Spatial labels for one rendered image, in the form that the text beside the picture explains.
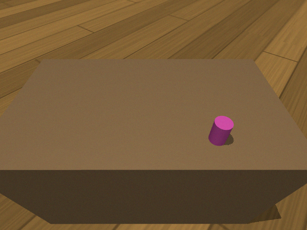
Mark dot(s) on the can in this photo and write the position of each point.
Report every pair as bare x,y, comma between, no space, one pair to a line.
220,130

